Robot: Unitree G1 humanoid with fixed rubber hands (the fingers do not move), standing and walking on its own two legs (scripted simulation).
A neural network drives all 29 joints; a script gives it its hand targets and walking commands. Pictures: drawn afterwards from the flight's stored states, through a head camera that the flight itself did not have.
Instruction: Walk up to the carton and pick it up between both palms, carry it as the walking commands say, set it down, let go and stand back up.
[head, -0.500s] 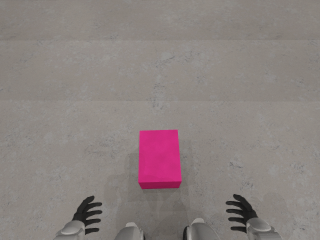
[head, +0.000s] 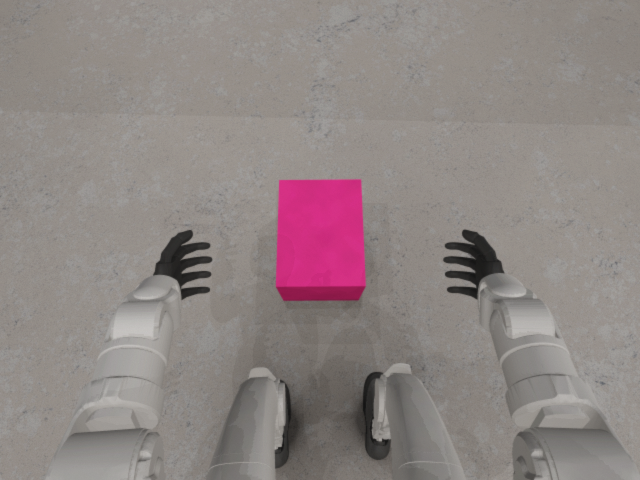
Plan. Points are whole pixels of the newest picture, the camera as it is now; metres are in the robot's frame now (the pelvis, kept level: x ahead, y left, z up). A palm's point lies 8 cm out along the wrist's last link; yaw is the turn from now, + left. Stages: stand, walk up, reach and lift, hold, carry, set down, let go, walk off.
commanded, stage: reach and lift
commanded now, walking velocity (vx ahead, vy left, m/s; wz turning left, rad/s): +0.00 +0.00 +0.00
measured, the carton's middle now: (320, 242) +0.57 +0.02 -0.59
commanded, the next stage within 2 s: none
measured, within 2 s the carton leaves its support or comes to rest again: neither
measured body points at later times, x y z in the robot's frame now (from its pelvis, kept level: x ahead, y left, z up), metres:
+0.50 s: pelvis +0.01 +0.00 -0.03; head +0.30 +0.00 +0.32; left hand +0.52 +0.21 -0.13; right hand +0.52 -0.20 -0.13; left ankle +0.07 +0.13 -0.65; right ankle +0.09 -0.12 -0.65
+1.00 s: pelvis +0.01 +0.01 -0.07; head +0.34 +0.01 +0.24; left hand +0.56 +0.21 -0.18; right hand +0.55 -0.19 -0.19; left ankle +0.08 +0.13 -0.65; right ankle +0.09 -0.12 -0.65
